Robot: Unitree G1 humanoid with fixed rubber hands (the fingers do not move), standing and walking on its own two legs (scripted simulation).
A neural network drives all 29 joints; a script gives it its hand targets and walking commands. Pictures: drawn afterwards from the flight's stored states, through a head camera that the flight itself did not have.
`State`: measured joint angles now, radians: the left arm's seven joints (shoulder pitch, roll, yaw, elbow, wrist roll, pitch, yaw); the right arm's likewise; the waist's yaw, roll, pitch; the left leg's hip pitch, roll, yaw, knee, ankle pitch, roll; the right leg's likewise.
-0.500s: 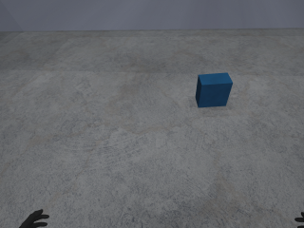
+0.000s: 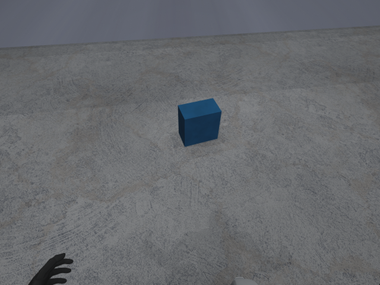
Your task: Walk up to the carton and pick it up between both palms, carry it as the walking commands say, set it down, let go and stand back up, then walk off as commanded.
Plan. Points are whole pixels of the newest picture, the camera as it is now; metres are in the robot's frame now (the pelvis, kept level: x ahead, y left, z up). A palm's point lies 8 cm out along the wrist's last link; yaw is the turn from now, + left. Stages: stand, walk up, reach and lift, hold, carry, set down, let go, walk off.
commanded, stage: walk up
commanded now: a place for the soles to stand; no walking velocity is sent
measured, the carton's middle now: (198, 122) +1.21 -0.12 -0.64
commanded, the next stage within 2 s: none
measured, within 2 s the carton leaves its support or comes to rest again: neither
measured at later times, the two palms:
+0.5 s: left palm (74, 225) +0.31 +0.31 -0.11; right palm (349, 218) +0.26 -0.37 -0.05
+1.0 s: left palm (99, 171) +0.44 +0.26 -0.07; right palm (321, 162) +0.45 -0.41 -0.09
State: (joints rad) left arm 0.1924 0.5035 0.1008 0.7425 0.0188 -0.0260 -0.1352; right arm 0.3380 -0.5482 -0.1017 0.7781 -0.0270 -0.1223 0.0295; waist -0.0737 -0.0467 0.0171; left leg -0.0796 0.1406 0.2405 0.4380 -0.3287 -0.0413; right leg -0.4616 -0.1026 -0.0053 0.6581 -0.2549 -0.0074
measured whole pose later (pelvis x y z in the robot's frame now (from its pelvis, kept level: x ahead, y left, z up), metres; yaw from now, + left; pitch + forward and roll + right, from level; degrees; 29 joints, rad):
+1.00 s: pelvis +0.36 -0.08 -0.01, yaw -9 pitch -1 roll +0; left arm 0.41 0.47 0.07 0.72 -0.01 -0.10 -0.03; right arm 0.23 -0.46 -0.05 0.70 0.00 -0.07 0.06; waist 0.07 0.04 0.06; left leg -0.51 0.06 0.04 0.92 -0.40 0.03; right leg -0.25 -0.03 -0.07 0.61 -0.35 -0.01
